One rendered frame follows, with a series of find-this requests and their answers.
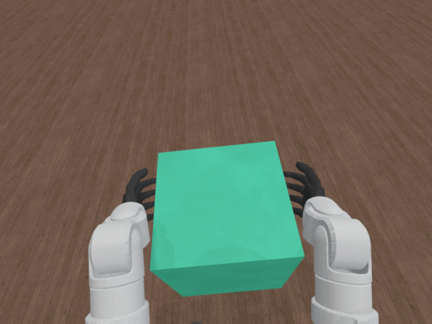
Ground right robot forearm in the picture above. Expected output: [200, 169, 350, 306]
[302, 196, 379, 324]

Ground left robot hand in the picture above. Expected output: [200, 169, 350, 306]
[122, 168, 157, 221]

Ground left robot forearm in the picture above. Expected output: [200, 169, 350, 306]
[85, 202, 150, 324]

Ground carton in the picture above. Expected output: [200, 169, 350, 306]
[150, 141, 305, 297]

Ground right robot hand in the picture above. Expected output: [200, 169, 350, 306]
[283, 161, 325, 218]

